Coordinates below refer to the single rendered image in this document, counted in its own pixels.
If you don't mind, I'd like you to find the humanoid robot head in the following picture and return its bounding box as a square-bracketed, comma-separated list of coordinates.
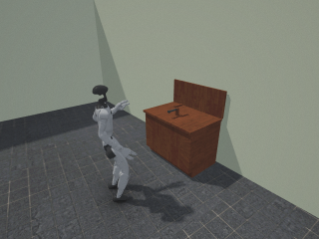
[92, 85, 108, 110]

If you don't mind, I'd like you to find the robot right shin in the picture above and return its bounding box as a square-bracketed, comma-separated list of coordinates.
[117, 173, 130, 198]

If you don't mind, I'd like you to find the robot right upper arm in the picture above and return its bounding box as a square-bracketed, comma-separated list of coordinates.
[98, 110, 109, 138]

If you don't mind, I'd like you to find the left robot forearm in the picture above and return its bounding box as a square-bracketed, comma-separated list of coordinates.
[111, 108, 117, 115]

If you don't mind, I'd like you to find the right robot forearm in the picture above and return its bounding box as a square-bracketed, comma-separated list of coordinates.
[100, 133, 124, 152]

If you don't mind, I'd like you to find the counter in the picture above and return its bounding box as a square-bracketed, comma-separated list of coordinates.
[143, 79, 227, 178]

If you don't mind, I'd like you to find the right robot hand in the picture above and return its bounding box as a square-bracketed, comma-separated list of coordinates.
[121, 147, 137, 160]

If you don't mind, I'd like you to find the left robot hand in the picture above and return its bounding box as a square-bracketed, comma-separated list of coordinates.
[115, 100, 130, 111]

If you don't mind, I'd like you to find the robot left upper arm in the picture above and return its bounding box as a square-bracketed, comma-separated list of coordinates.
[93, 111, 97, 121]

